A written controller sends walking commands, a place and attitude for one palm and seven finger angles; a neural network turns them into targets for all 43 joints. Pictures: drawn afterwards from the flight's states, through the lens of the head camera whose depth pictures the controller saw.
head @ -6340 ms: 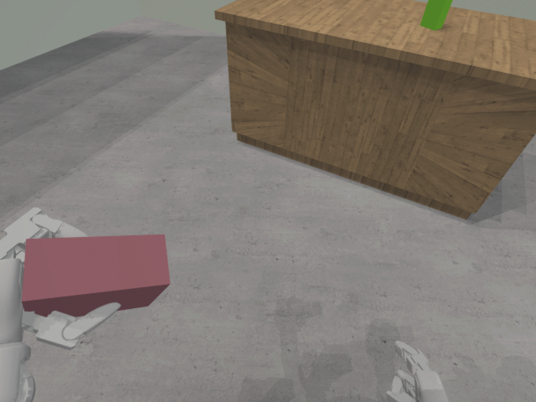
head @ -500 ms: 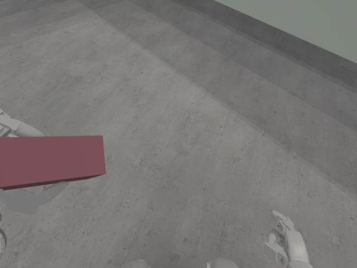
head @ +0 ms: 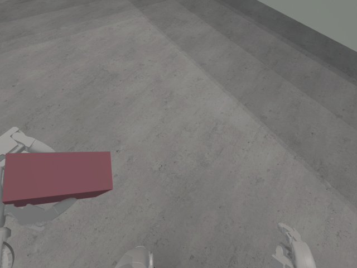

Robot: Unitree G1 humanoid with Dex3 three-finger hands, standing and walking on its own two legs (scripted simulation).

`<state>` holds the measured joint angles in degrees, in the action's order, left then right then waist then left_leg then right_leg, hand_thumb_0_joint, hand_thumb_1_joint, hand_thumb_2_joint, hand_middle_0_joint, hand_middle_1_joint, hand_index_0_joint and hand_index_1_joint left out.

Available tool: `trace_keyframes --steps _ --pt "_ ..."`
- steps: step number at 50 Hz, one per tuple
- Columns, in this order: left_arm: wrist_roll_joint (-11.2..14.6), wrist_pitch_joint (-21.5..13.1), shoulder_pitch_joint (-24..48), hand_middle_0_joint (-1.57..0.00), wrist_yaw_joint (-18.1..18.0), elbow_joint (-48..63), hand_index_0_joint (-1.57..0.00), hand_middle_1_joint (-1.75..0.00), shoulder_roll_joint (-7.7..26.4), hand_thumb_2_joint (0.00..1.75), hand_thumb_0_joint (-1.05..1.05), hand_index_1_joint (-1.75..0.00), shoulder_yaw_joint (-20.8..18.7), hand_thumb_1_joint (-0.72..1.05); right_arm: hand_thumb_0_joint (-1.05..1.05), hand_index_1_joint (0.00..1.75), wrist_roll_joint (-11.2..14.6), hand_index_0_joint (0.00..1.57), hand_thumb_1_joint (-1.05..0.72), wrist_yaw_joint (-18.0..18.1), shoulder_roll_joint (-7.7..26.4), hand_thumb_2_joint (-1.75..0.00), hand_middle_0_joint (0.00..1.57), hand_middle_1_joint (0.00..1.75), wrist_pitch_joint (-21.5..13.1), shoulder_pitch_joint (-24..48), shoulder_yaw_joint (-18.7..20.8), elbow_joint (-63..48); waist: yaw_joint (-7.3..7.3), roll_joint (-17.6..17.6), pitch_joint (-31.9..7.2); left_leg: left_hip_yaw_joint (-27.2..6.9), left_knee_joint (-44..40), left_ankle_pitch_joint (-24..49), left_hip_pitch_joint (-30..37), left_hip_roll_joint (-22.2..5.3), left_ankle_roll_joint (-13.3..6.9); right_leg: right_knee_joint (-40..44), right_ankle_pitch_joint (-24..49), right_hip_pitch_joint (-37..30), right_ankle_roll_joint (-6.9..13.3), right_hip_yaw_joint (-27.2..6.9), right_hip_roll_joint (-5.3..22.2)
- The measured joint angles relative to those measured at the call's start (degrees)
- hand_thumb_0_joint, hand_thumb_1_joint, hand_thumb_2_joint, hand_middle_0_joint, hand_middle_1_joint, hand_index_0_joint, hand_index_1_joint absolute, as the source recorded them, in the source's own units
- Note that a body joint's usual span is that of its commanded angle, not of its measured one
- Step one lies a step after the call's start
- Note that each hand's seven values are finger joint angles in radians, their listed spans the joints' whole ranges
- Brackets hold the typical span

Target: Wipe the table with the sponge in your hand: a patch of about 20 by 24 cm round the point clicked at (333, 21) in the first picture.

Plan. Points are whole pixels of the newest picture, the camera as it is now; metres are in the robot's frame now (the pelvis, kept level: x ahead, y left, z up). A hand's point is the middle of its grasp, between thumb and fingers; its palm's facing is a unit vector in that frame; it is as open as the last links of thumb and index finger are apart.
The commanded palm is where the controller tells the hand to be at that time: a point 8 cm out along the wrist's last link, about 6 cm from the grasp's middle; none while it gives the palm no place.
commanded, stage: turn to face it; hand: left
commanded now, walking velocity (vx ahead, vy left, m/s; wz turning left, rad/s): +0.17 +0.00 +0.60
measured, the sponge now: (75, 178) +0.23 +0.18 +0.14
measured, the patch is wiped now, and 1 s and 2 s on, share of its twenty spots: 0.00 0.00 0.00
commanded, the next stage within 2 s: none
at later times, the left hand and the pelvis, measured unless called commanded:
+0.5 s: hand (75, 148) +0.28 +0.19 +0.17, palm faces +0.35 -0.81 -0.48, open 10.2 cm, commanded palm +0.23 +0.23 +0.18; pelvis +0.04 -0.03 -0.02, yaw -7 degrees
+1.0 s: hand (122, 142) +0.29 +0.12 +0.17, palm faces +0.05 -0.90 -0.44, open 10.2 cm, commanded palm +0.26 +0.16 +0.18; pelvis +0.00 -0.02 -0.01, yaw -25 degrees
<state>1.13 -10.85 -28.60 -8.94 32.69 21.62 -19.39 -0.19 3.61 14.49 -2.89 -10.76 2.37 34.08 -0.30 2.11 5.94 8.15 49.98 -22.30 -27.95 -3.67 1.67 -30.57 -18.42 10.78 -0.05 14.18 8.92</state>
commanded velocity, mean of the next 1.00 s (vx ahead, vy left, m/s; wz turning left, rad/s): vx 0.00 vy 0.00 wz -0.59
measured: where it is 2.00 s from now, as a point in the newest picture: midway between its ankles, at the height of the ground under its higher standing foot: outside the picture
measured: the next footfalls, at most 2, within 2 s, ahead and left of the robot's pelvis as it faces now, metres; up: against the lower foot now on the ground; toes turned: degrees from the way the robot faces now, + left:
left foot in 0.10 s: +0.12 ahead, +0.13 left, +0.00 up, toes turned +11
right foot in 0.46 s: +0.10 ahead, -0.12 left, +0.00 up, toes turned -13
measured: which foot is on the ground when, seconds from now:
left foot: up 0.00-0.08, down 0.10-0.46, up 0.48-0.84, down 0.86-1.00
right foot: down 0.00-0.10, up 0.12-0.44, down 0.46-0.88, up 0.90-1.00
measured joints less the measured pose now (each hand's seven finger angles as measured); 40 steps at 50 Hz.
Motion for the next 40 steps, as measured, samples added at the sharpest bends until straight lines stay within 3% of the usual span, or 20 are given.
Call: trace_keyframes --steps 3,5,6,8,10,12,17,22,24,25,27,29,31,35,40 --pt "0.4 -0.4 -1.6 -0.72 -1.0 4.2 -0.73 -1.36 1.9 1.00 -0.01 -1.35 -2.2 -0.50 0.01 0.30 0.0 0.20 -0.90 0.0 0.8 -0.90 0.20 0.30 0.1 -0.7 1.3 -2.4 0.05 1.6 0.3 2.5 -11.2 2.6 3.8 0.9 -0.2 -3.1 -2.5 0.6 -1.1 0.6 1.4" --pt "0.8 -1.1 -2.1 -0.72 -1.9 6.1 -0.73 -1.36 2.3 1.00 -0.01 -1.35 -3.6 -0.50 0.01 0.30 0.2 0.20 -0.90 0.2 1.7 -0.90 0.20 0.30 -0.1 -0.7 1.8 -4.0 0.31 0.6 0.0 2.5 -18.2 11.7 7.4 1.0 -1.9 -11.0 -5.4 3.5 -1.6 -0.2 1.8" --pt "0.8 -1.6 -1.0 -0.72 -2.2 5.8 -0.73 -1.36 2.8 1.00 -0.01 -1.35 -4.1 -0.50 0.01 0.30 0.4 0.20 -0.90 0.3 1.1 -0.90 0.20 0.30 -0.3 0.2 2.3 -3.8 0.27 0.8 0.7 2.3 -15.9 13.3 6.7 1.0 -3.2 -17.8 -8.9 5.9 -1.7 -2.9 1.4" --pt "0.4 -2.6 2.3 -0.72 -1.8 2.5 -0.73 -1.36 3.6 1.00 -0.01 -1.35 -4.4 -0.50 0.01 0.30 0.9 0.20 -0.90 0.1 -1.1 -0.90 0.20 0.30 -0.4 2.0 2.0 -2.3 0.69 1.3 1.4 2.0 -12.6 9.7 6.4 0.8 -4.2 -30.0 -12.6 10.8 -1.5 -8.3 -1.0" --pt "0.1 -1.9 4.3 -0.72 -1.1 -0.1 -0.73 -1.36 3.6 1.00 -0.01 -1.35 -4.4 -0.50 0.01 0.30 1.1 0.20 -0.91 -0.5 -3.2 -0.90 0.20 0.30 -0.4 3.1 0.5 -1.1 1.01 1.0 0.9 1.5 -13.1 7.9 7.2 0.2 -4.0 -35.2 -11.6 14.5 -1.7 -10.2 -3.0" --pt "0.0 -1.1 4.6 -0.72 -0.7 -0.5 -0.73 -1.36 2.5 1.00 -0.01 -1.35 -4.0 -0.50 0.01 0.30 1.0 0.20 -0.90 -1.2 -5.2 -0.90 0.20 0.30 -1.1 3.3 -1.2 -0.7 1.52 0.4 0.4 1.4 -15.2 8.7 8.4 -0.7 -3.0 -33.6 -8.5 16.4 -1.9 -10.1 -3.8" --pt "0.2 -1.2 2.7 -0.72 0.2 1.1 -0.73 -1.36 -0.5 1.00 -0.01 -1.35 -1.5 -0.50 0.01 0.30 0.5 0.20 -0.90 -2.4 -8.2 -0.90 0.20 0.30 -3.9 2.0 -4.7 -1.6 3.56 -2.5 -0.8 2.6 -19.3 10.2 10.8 -3.3 -1.9 -19.4 -3.8 14.7 -2.8 -7.8 -5.1" --pt "0.3 -0.6 4.0 -0.72 1.0 -2.6 -0.73 -1.36 0.2 1.01 -0.01 -1.35 -1.5 -0.50 0.01 0.30 0.4 0.21 -0.90 -2.9 -8.6 -0.90 0.21 0.30 -4.4 1.6 -5.9 -2.3 5.14 -4.9 -1.2 4.4 -15.9 8.1 10.3 -6.3 0.4 -7.2 -0.4 8.5 -3.4 -6.0 -6.8" --pt "-0.1 0.0 5.7 -0.72 1.2 -4.5 -0.73 -1.36 -0.1 1.01 -0.01 -1.35 -1.3 -0.50 0.01 0.30 0.5 0.21 -0.90 -3.0 -7.5 -0.90 0.21 0.30 -4.1 2.1 -5.7 -2.4 5.07 -6.2 -0.6 3.9 -10.9 5.0 8.5 -7.8 1.2 -5.7 2.4 7.7 0.3 -6.0 -8.3" --pt "-0.1 0.4 6.5 -0.72 1.2 -5.3 -0.73 -1.36 -0.8 1.01 -0.01 -1.35 -0.8 -0.50 0.01 0.30 0.6 0.21 -0.90 -3.0 -6.6 -0.90 0.21 0.30 -3.6 2.7 -5.4 -2.0 4.79 -6.7 -0.3 1.9 -6.6 0.1 6.9 -7.2 1.5 -7.0 1.8 8.5 2.3 -6.3 -8.8" --pt "0.5 1.4 6.8 -0.72 1.1 -5.7 -0.73 -1.36 -2.0 1.01 -0.01 -1.35 -0.1 -0.50 0.01 0.30 0.7 0.21 -0.90 -2.9 -5.0 -0.90 0.21 0.30 -2.4 3.9 -4.6 -0.9 4.19 -5.8 0.2 -2.3 4.6 -5.0 3.3 -3.7 2.3 -7.7 1.2 9.6 4.2 -7.9 -9.0" --pt "1.0 1.9 5.3 -0.72 1.0 -4.6 -0.73 -1.36 -2.5 1.01 -0.01 -1.35 0.2 -0.50 0.01 0.30 0.6 0.21 -0.90 -2.6 -3.6 -0.90 0.21 0.30 -1.1 4.8 -4.0 -0.4 3.07 -4.5 0.8 -4.3 12.5 -5.4 1.1 -1.1 3.1 -6.3 2.4 9.7 4.5 -9.7 -9.5" --pt "1.2 1.6 3.1 -0.72 1.0 -3.0 -0.73 -1.36 -2.1 1.01 -0.01 -1.35 0.2 -0.50 0.01 0.30 0.5 0.21 -0.90 -2.2 -2.4 -0.90 0.21 0.30 0.0 4.9 -3.1 -0.6 1.66 -3.4 0.7 -5.0 14.2 -4.7 0.7 0.4 3.5 -4.2 4.0 9.5 4.7 -11.1 -10.2" --pt "1.6 0.3 -0.4 -0.72 0.9 0.3 -0.73 -1.36 1.0 1.01 -0.01 -1.35 -1.3 -0.50 0.01 0.30 0.4 0.20 -0.90 -1.8 -0.4 -0.90 0.20 0.30 1.6 3.7 -1.0 -1.7 -0.20 -1.2 -0.5 -4.9 6.4 -3.5 3.0 1.6 3.5 -0.8 6.7 9.6 5.2 -13.4 -11.5" --pt "1.7 -0.6 -1.7 -0.72 0.5 2.2 -0.73 -1.36 3.6 1.01 -0.01 -1.35 -3.9 -0.50 0.01 0.30 0.9 0.20 -0.90 -2.0 1.6 -0.90 0.20 0.30 3.1 1.5 0.5 -3.0 -0.10 0.3 -2.5 -5.1 -8.6 -2.5 8.4 2.3 2.5 0.6 8.8 11.1 5.1 -16.2 -13.5"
